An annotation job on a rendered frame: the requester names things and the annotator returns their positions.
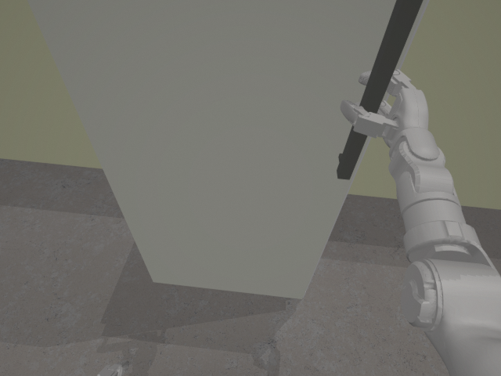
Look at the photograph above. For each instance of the right robot upper arm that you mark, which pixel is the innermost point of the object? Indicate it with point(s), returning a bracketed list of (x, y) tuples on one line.
[(458, 306)]

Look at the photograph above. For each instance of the handle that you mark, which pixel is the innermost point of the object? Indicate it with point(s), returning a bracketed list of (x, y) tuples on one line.
[(395, 37)]

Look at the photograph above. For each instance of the right robot forearm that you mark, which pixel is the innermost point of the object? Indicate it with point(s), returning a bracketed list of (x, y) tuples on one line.
[(434, 223)]

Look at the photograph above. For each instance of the robot left hand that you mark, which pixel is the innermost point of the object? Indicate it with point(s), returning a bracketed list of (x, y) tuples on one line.
[(118, 369)]

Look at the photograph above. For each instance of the robot right hand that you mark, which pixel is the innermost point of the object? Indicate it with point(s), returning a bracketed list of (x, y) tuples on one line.
[(409, 110)]

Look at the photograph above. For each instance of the fridge door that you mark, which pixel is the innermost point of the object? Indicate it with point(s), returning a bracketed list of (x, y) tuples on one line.
[(218, 125)]

